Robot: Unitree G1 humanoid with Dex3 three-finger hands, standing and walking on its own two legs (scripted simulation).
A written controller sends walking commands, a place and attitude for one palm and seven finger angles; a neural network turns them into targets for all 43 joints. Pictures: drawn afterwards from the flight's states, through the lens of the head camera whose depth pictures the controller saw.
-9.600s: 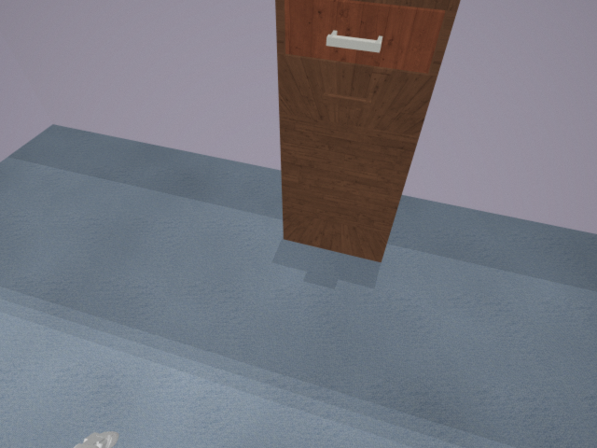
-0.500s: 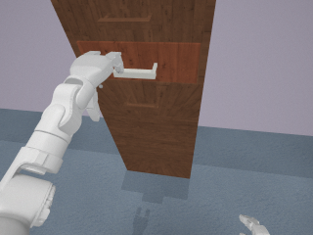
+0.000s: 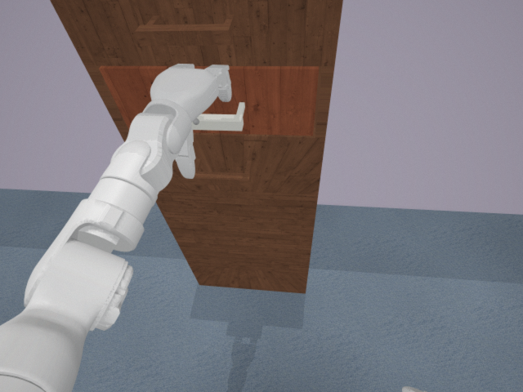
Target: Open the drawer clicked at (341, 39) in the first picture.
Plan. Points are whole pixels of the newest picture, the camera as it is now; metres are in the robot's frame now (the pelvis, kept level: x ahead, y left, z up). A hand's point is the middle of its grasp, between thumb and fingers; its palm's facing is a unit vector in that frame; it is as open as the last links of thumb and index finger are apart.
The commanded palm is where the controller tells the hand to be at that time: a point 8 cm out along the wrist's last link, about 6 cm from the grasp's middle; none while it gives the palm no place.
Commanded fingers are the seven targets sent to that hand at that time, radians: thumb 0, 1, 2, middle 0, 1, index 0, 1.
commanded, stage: move the hooked fingers above the handle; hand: left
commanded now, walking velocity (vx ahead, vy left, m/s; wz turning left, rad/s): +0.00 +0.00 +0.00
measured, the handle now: (208, 114) +0.56 +0.11 +0.12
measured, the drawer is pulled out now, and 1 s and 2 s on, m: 0.00 0.00 0.00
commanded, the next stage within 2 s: none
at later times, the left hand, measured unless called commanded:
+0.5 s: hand (199, 118) +0.49 +0.11 +0.17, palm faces -0.01 -0.02 -1.00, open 13.8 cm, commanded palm +0.48 +0.13 +0.24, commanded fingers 0.00 -0.50 0.30 -0.30 -1.20 -0.30 -1.20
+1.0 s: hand (200, 112) +0.50 +0.11 +0.17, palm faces +0.04 -0.05 -1.00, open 13.8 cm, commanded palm +0.48 +0.14 +0.24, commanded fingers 0.00 -0.50 0.30 -0.30 -1.20 -0.30 -1.20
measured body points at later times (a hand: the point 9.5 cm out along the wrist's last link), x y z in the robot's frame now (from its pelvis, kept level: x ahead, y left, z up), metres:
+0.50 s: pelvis +0.00 -0.02 +0.00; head +0.04 -0.04 +0.45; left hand +0.48 +0.11 +0.22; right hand +0.05 -0.29 -0.14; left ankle -0.03 +0.09 -0.74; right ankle -0.02 -0.11 -0.74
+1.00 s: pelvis +0.00 -0.01 +0.00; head +0.04 -0.03 +0.44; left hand +0.49 +0.11 +0.23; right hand +0.07 -0.27 -0.14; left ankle -0.03 +0.09 -0.74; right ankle -0.02 -0.11 -0.74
